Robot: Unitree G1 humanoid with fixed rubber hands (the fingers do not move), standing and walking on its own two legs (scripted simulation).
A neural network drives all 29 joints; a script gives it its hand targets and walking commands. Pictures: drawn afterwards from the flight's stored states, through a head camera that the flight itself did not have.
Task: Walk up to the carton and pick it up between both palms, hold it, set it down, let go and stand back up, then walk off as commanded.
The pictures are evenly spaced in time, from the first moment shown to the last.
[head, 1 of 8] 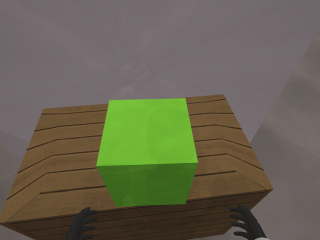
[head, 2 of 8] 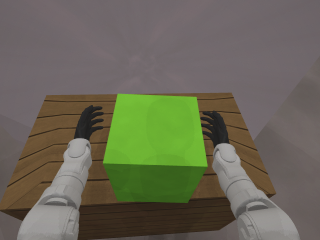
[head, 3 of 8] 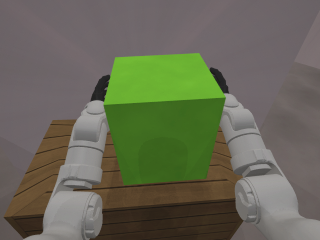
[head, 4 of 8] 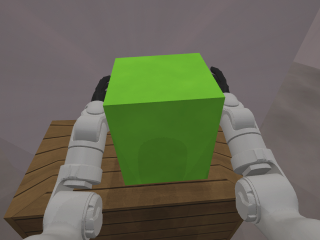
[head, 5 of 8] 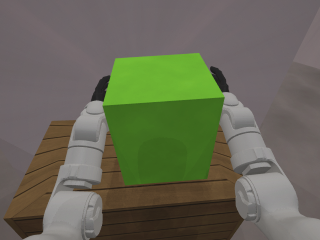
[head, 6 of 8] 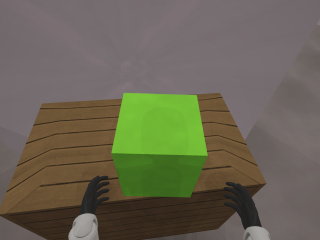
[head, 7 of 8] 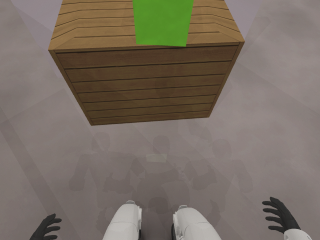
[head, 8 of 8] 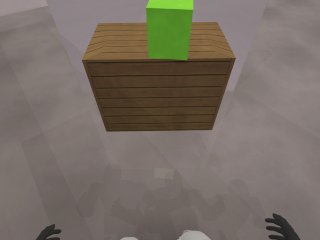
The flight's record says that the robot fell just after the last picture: no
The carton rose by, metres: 0.19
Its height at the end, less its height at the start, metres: +0.00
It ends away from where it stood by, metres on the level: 0.03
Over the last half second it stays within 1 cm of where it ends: yes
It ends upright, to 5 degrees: yes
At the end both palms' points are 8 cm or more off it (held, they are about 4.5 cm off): yes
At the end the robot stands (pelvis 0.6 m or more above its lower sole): yes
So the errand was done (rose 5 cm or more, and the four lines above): yes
